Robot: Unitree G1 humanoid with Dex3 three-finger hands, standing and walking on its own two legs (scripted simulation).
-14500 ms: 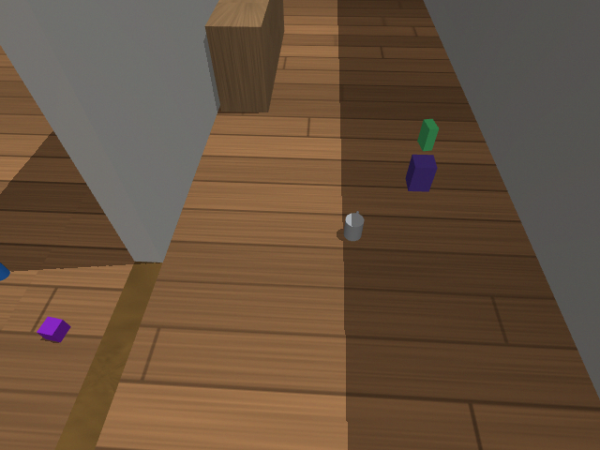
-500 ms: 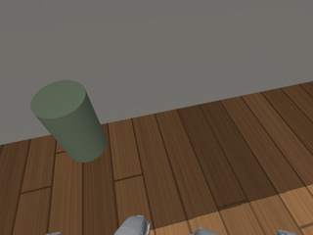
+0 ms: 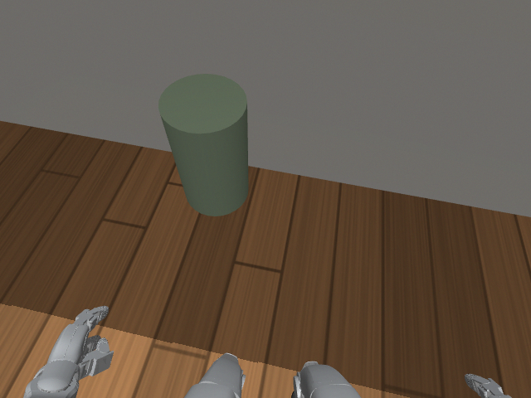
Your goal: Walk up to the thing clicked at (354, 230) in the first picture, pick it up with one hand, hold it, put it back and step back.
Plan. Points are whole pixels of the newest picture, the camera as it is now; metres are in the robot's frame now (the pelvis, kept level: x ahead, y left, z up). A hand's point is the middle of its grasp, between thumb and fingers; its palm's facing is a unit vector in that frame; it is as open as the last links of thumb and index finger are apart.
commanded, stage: walk up
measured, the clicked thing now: out of the picture +0.58 +1.39 -0.70
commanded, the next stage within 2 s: none
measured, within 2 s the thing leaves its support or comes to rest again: neither
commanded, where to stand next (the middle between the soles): +0.07 +0.02 m, yaw +61 degrees
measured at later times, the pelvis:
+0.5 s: pelvis -0.01 -0.02 +0.01, yaw +26 degrees
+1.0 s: pelvis +0.03 -0.04 +0.00, yaw +49 degrees
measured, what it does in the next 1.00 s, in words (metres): steps on the spot, turning left: right foot, then left foot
